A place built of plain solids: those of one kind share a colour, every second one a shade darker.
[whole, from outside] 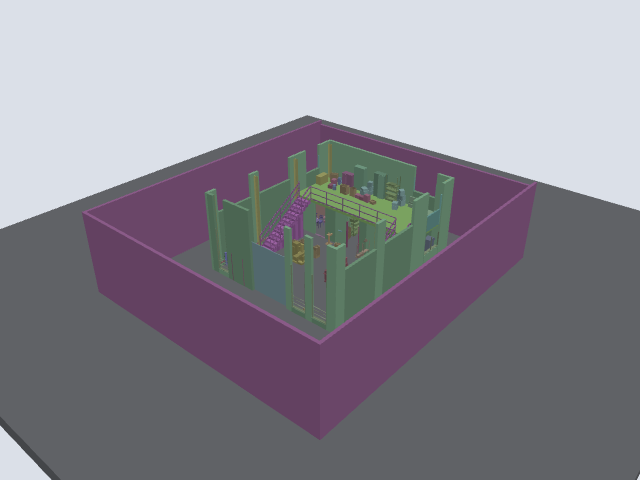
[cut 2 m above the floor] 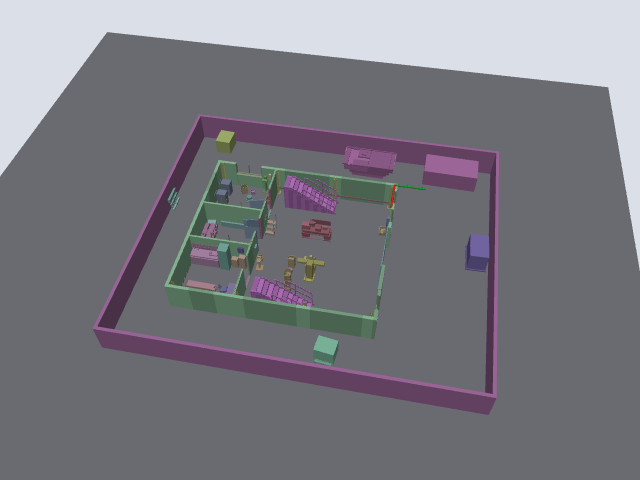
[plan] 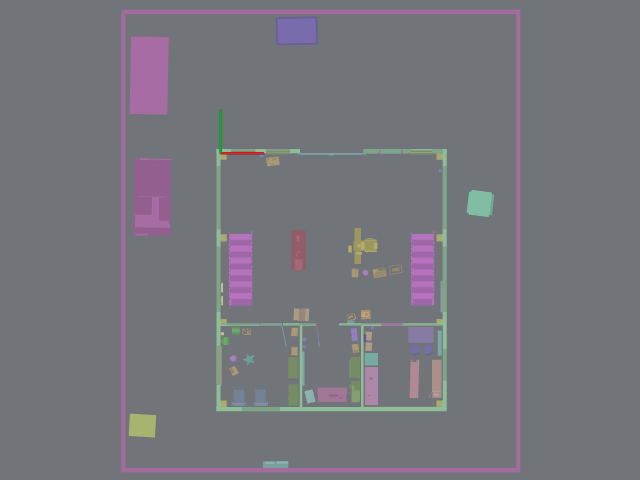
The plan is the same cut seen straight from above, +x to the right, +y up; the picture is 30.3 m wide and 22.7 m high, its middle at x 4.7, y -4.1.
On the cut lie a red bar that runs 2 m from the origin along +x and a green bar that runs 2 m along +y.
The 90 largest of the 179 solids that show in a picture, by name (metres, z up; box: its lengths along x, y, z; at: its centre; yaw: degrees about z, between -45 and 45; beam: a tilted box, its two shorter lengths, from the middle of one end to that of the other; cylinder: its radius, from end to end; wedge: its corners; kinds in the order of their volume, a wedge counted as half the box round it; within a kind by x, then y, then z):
{
 "yard_bound_1": {"box": [0.2, 21.86, 5.85], "at": [-4.6, -4.15, 2.88]},
 "yard_bound_2": {"box": [18.88, 0.2, 5.55], "at": [4.74, -14.98, 2.73]},
 "yard_bound_3": {"box": [18.88, 0.2, 5.85], "at": [4.74, 6.68, 2.88]},
 "yard_bound_4": {"box": [0.2, 21.86, 5.85], "at": [14.07, -4.15, 2.88]},
 "wall_1": {"box": [0.2, 1.26, 5.85], "at": [-0.1, -11.57, 2.88]},
 "wall_2": {"box": [0.2, 1.76, 1.15], "at": [-0.1, -10.03, 0.53]},
 "wall_3": {"box": [0.2, 1.01, 5.85], "at": [-0.1, -8.6, 2.88]},
 "wall_4": {"box": [0.2, 0.61, 5.85], "at": [-0.1, -7.8, 2.88]},
 "wall_5": {"box": [0.2, 3.11, 4.15], "at": [-0.1, -5.95, 2.02]},
 "wall_6": {"box": [0.2, 0.81, 5.85], "at": [-0.1, -4.0, 2.88]},
 "wall_7": {"box": [0.2, 3.01, 4.15], "at": [-0.1, -2.1, 2.02]},
 "wall_8": {"box": [0.2, 0.81, 5.85], "at": [-0.1, -0.2, 2.88]},
 "wall_9": {"box": [0.71, 0.2, 5.85], "at": [0.15, 0.1, 2.88]},
 "wall_10": {"box": [1.21, 0.2, 5.85], "at": [0.4, -12.1, 2.88]},
 "wall_11": {"box": [1.85, 0.06, 2.77], "at": [0.93, -8.07, 1.33]},
 "wall_12": {"box": [1.16, 0.2, 0.4], "at": [1.07, 0.1, 0.15]},
 "wall_13": {"box": [1.81, 0.2, 4.0], "at": [1.9, -12.1, 1.95]},
 "wall_14": {"box": [0.51, 0.2, 5.85], "at": [1.9, 0.1, 2.88]},
 "wall_15": {"box": [1.16, 0.2, 0.4], "at": [2.73, 0.1, 0.15]},
 "wall_16": {"box": [1.01, 0.2, 5.85], "at": [3.3, -12.1, 2.88]},
 "wall_17": {"box": [0.92, 0.06, 2.77], "at": [3.4, -8.07, 1.33]},
 "wall_18": {"box": [0.46, 0.2, 5.85], "at": [3.52, 0.1, 2.88]},
 "wall_19": {"box": [0.06, 3.9, 2.65], "at": [3.77, -10.05, 1.27]},
 "wall_20": {"box": [0.06, 3.9, 2.65], "at": [3.83, -10.05, 1.27]},
 "wall_21": {"box": [0.77, 0.06, 2.77], "at": [4.12, -8.07, 1.33]},
 "wall_22": {"box": [2.9, 0.2, 5.85], "at": [5.25, -12.1, 2.88]},
 "wall_23": {"box": [1.17, 0.06, 2.77], "at": [6.18, -8.07, 1.33]},
 "wall_24": {"box": [0.06, 3.9, 2.65], "at": [6.67, -10.05, 1.27]},
 "wall_25": {"box": [0.06, 3.9, 2.65], "at": [6.73, -10.05, 1.27]},
 "wall_26": {"box": [0.96, 0.06, 2.77], "at": [7.12, -8.07, 1.33]},
 "wall_27": {"box": [2.26, 0.2, 5.85], "at": [7.88, 0.1, 2.88]},
 "wall_28": {"box": [4.0, 0.2, 5.85], "at": [8.7, -12.1, 2.88]},
 "wall_29": {"box": [1.01, 0.2, 0.4], "at": [9.5, 0.1, 0.15]},
 "wall_30": {"box": [1.9, 0.06, 2.65], "at": [9.55, -8.13, 1.27]},
 "wall_31": {"box": [1.9, 0.06, 2.77], "at": [9.55, -8.07, 1.33]},
 "wall_32": {"box": [0.71, 0.2, 5.85], "at": [10.35, 0.1, 2.88]},
 "wall_33": {"box": [0.2, 1.46, 5.85], "at": [10.6, -11.47, 2.88]},
 "wall_34": {"box": [0.2, 1.51, 4.0], "at": [10.6, -10.0, 1.95]},
 "wall_35": {"box": [0.2, 1.16, 5.85], "at": [10.6, -8.68, 2.88]},
 "wall_36": {"box": [0.2, 0.61, 5.85], "at": [10.6, -7.8, 2.88]},
 "wall_37": {"box": [0.2, 3.11, 4.15], "at": [10.6, -5.95, 2.02]},
 "wall_38": {"box": [0.2, 0.81, 5.85], "at": [10.6, -4.0, 2.88]},
 "wall_39": {"box": [0.2, 3.01, 4.15], "at": [10.6, -2.1, 2.02]},
 "wall_40": {"box": [0.2, 0.81, 5.85], "at": [10.6, -0.2, 2.88]},
 "beyond_skip_1": {"box": [0.85, 0.84, 0.1], "at": [-3.67, -2.48, 1.14], "yaw": -0.8},
 "beyond_skip_2": {"box": [1.78, 3.66, 1.35], "at": [-3.38, 3.68, 0.62], "yaw": -1.1},
 "beyond_skip_3": {"box": [1.66, 1.69, 0.47], "at": [-3.22, -2.92, 0.86], "yaw": -0.8},
 "beyond_skip_4": {"box": [1.3, 2.25, 1.05], "at": [-3.21, -2.08, 0.47], "yaw": -0.8},
 "beyond_skip_5": {"box": [1.45, 2.58, 0.65], "at": [-3.21, -2.05, 0.64], "yaw": -0.8},
 "beyond_skip_6": {"box": [1.71, 1.48, 0.59], "at": [-3.2, -1.31, 0.9], "yaw": -0.8},
 "beyond_skip_7": {"box": [1.7, 0.24, 0.36], "at": [-3.19, -0.44, 1.01], "yaw": -0.8},
 "raised_floor_deck_1": {"box": [10.56, 4.02, 0.2], "at": [5.25, -10.02, 2.7]},
 "beyond_oil_tank_1": {"box": [1.96, 1.32, 0.13], "at": [3.6, 5.79, 0.01], "yaw": 1.3},
 "beyond_oil_tank_2": {"box": [1.7, 1.17, 1.35], "at": [3.6, 5.79, 0.62], "yaw": 1.3},
 "beyond_oil_tank_3": {"box": [1.8, 1.16, 1.4], "at": [3.6, 5.79, 0.64], "yaw": 1.3},
 "cupboard_steel_1": {"box": [0.92, 0.45, 1.88], "at": [5.43, -11.72, 3.69]},
 "cupboard_steel_2": {"box": [0.92, 0.45, 1.88], "at": [7.27, -11.72, 3.69]},
 "beyond_pallets_1": {"box": [1.25, 1.06, 1.07], "at": [-3.7, -12.88, 0.53], "yaw": -3.4},
 "beyond_tote_tank_1": {"box": [0.97, 1.18, 1.02], "at": [12.27, -2.37, 0.63], "yaw": -7.5},
 "kitchenette_1": {"box": [0.6, 1.8, 0.68], "at": [7.13, -11.01, 0.44]},
 "kitchenette_2": {"box": [0.62, 1.79, 0.1], "at": [7.14, -11.01, 0.93]},
 "fridge_tall_1": {"box": [0.64, 0.6, 1.9], "at": [7.13, -9.74, 0.9]},
 "wheelie_bin_1": {"box": [0.51, 0.62, 1.12], "at": [0.87, -11.48, 0.51]},
 "wheelie_bin_2": {"box": [0.51, 0.62, 1.12], "at": [1.89, -11.48, 0.51]},
 "stair_openriser_1": {"box": [1.0, 0.1, 2.07], "at": [0.95, -7.16, 0.98]},
 "stair_openriser_2": {"box": [1.1, 0.3, 0.23], "at": [0.95, -3.96, 0.06]},
 "stair_openriser_3": {"box": [1.0, 0.1, 2.07], "at": [9.55, -7.16, 0.98]},
 "stair_openriser_4": {"box": [1.1, 0.3, 0.23], "at": [9.55, -3.96, 0.06]},
 "sectional_door_1": {"box": [3.08, 0.042, 3.62], "at": [5.25, -0.01, 1.76]},
 "cupboard_steel_low_1": {"box": [0.92, 0.45, 1.05], "at": [8.38, -11.71, 3.27]},
 "centre_lathe_1": {"box": [0.59, 1.73, 0.24], "at": [3.69, -4.58, 0.69]},
 "centre_lathe_2": {"box": [0.34, 0.51, 0.61], "at": [3.7, -5.24, 0.88]},
 "centre_lathe_3": {"box": [0.42, 0.35, 0.57], "at": [3.7, -4.44, 0.78]},
 "milling_machine_1": {"box": [0.31, 1.7, 0.16], "at": [6.49, -4.38, 0.86]},
 "milling_machine_2": {"box": [0.42, 0.36, 1.56], "at": [7.03, -4.33, 0.73]},
 "filing_lateral_low_1": {"box": [0.48, 0.9, 0.73], "at": [10.21, -10.73, 3.11]},
 "shelving_bay_1": {"box": [0.49, 1.0, 0.17], "at": [3.44, -10.14, 1.24]},
 "shelving_bay_2": {"box": [0.48, 1.0, 0.17], "at": [3.45, -11.43, 1.24]},
 "shelving_bay_3": {"box": [0.46, 0.99, 0.22], "at": [6.36, -10.13, 1.26]},
 "radiator_1": {"box": [0.1, 1.62, 0.5], "at": [3.92, -10.18, 0.2]},
 "radiator_2": {"box": [0.19, 1.2, 0.76], "at": [10.36, -8.98, 0.49]},
 "crate_stack_1": {"box": [0.3, 0.4, 1.07], "at": [7.0, -8.64, 0.48], "yaw": -5.8},
 "crate_stack_2": {"box": [0.3, 0.4, 0.82], "at": [7.01, -9.14, 0.36], "yaw": -4.5},
 "wall_over_deck_1": {"box": [0.1, 1.86, 1.16], "at": [-0.06, -10.0, 3.36]},
 "lockers_two_tier_1": {"box": [0.43, 1.78, 0.14], "at": [10.24, -10.66, 0.02]},
 "carton_1": {"box": [0.5, 0.4, 0.5], "at": [3.48, -11.6, 3.0], "yaw": -20.5},
 "door_leaf_1": {"box": [0.044, 0.99, 2.14], "at": [3.0, -8.65, 1.02], "yaw": 12.5},
 "archive_row_1": {"box": [0.39, 0.33, 0.58], "at": [5.66, -10.43, 3.04], "yaw": -3.4},
 "beyond_pallet_edge_1": {"box": [1.2, 0.2, 0.29], "at": [2.6, -14.82, 0.84], "yaw": 0.7},
 "packing_desk_1": {"box": [1.37, 0.24, 0.2], "at": [5.27, -11.64, 0.8]}
}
